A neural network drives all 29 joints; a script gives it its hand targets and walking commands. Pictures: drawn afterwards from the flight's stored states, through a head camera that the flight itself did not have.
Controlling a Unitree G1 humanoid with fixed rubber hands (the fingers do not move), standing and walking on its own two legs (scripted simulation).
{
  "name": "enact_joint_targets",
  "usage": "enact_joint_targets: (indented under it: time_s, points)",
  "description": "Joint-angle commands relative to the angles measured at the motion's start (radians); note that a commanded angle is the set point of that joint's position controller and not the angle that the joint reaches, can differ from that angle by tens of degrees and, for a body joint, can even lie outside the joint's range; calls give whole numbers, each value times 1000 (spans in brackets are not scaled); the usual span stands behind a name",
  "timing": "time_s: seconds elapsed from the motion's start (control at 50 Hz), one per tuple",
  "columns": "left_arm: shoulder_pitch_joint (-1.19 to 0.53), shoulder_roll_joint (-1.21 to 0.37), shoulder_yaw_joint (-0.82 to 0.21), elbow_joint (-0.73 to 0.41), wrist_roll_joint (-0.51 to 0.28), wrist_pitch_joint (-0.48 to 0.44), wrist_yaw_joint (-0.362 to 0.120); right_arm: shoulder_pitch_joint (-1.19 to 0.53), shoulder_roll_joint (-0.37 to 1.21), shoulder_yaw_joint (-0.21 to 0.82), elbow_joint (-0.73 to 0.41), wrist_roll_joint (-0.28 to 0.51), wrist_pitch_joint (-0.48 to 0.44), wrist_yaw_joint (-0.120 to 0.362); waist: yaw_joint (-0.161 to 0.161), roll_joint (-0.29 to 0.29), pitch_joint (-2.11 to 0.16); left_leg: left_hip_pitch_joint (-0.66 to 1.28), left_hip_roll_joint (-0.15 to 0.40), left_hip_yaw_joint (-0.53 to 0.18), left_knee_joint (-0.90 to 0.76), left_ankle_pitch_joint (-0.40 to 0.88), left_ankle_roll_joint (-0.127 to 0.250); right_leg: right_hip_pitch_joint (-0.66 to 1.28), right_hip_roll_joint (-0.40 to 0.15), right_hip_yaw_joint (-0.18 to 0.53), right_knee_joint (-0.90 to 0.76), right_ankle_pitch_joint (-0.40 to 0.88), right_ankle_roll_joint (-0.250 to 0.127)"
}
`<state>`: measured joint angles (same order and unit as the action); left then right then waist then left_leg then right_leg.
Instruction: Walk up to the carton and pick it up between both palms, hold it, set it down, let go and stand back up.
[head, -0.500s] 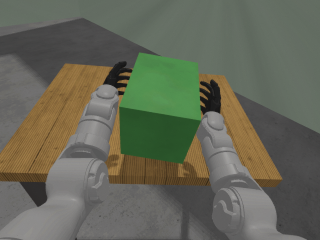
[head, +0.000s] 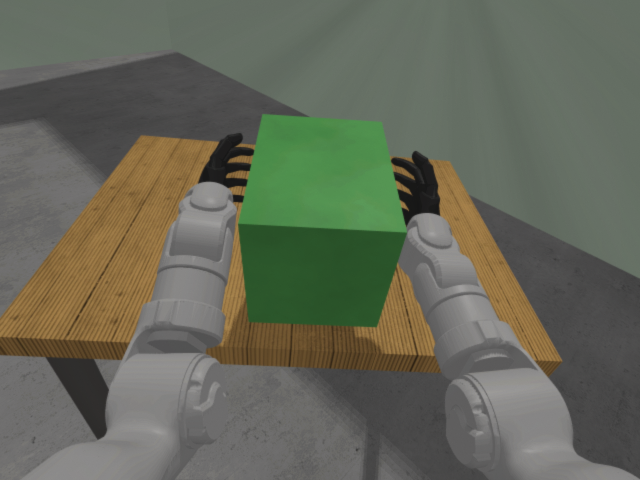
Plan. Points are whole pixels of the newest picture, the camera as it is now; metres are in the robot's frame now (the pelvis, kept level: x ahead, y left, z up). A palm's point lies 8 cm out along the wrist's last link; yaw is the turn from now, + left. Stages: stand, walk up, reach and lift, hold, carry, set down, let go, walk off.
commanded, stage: reach and lift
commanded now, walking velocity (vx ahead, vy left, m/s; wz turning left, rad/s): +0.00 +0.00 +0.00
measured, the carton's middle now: (318, 217) +0.42 -0.02 +0.17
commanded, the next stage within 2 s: hold in 1.32 s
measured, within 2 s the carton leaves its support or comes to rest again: neither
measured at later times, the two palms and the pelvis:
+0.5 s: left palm (216, 203) +0.37 +0.11 +0.22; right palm (434, 209) +0.37 -0.15 +0.22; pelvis -0.02 -0.02 +0.00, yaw +1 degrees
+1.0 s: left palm (217, 185) +0.37 +0.10 +0.24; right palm (447, 181) +0.37 -0.16 +0.26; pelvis +0.00 -0.03 +0.00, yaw +1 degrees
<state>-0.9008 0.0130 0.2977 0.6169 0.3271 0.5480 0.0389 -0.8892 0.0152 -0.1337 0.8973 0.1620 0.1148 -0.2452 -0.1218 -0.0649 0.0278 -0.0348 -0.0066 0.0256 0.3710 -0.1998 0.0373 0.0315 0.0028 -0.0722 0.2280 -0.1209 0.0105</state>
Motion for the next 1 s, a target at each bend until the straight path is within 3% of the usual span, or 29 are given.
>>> enact_joint_targets:
  time_s: [0.0, 0.22, 0.38, 0.5, 0.58, 0.6, 0.62, 0.7, 0.82, 0.88, 0.98]
  points:
    - [-750, -698, -352, -184, -122, -63, -137, -854, 578, 279, -319, 41, -15, 117, -12, 123, -468, 197, 3, -33, -11, 392, -89, 26, 55, -24, 11, 199, 19]
    - [-740, -674, -327, -217, -118, 13, -117, -876, 591, 285, -335, 50, 46, 127, 12, 91, -458, 117, -3, -28, -51, 204, -43, 6, 52, -13, 15, 90, 20]
    - [-693, -674, -360, -317, -126, 72, -105, -848, 593, 346, -392, 112, 101, 112, 8, 93, -472, 111, -12, -32, -34, 236, -43, 36, 55, -6, 28, 125, 27]
    - [-763, -656, -372, -325, -149, 81, -117, -868, 640, 323, -396, 102, 144, 101, -3, 83, -440, 23, -27, -28, -71, 81, -25, 29, 33, 2, 32, 68, 46]
    - [-784, -652, -382, -336, -169, 77, -114, -890, 662, 349, -422, 127, 166, 90, 1, 88, -493, 22, -37, -35, -56, 104, -27, 60, 32, 10, 50, 138, 55]
    - [-682, -707, -438, -469, -178, 91, -104, -850, 679, 418, -550, 194, 171, 78, 20, 145, -598, 47, -24, -45, -11, 276, -74, 135, 47, 30, 79, 274, 31]
    - [-690, -702, -459, -451, -197, 110, -107, -881, 667, 439, -589, 218, 193, 56, 1, 148, -591, 34, -36, -44, 10, 301, -85, 152, 45, 37, 74, 316, 39]
    - [-703, -644, -402, -435, -173, 147, -129, -842, 648, 404, -537, 211, 278, 38, -2, 87, -446, -38, -34, -39, -60, 99, -63, 101, 39, 29, 59, 148, 53]
    - [-734, -630, -416, -484, -189, 164, -137, -817, 651, 416, -544, 234, 320, 35, -9, 90, -479, -10, -33, -41, -50, 156, -78, 113, 48, 29, 69, 193, 56]
    - [-716, -619, -394, -463, -174, 179, -143, -817, 644, 417, -540, 239, 334, 33, 2, 85, -449, -17, -34, -37, -58, 146, -75, 112, 49, 31, 67, 192, 57]
    - [-704, -618, -397, -474, -172, 194, -153, -823, 635, 439, -559, 269, 343, 25, 2, 88, -450, 23, -35, -41, -36, 234, -87, 121, 60, 27, 71, 263, 60]
